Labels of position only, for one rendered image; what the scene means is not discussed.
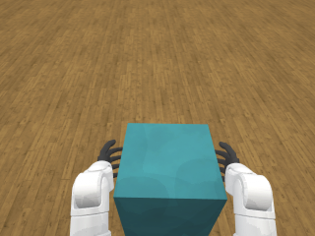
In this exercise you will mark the robot left hand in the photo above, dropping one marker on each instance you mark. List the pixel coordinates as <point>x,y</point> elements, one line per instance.
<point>106,152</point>

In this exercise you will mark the carton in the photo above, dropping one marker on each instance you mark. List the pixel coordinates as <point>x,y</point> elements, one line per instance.
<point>169,181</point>

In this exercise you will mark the robot right hand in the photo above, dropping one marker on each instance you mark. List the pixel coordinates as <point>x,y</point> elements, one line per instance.
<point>229,155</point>

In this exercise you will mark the robot right forearm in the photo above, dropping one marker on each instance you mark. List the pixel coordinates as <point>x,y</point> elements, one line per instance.
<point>253,202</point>

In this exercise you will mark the robot left forearm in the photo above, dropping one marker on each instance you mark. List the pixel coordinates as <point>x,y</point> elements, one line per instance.
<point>90,201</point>

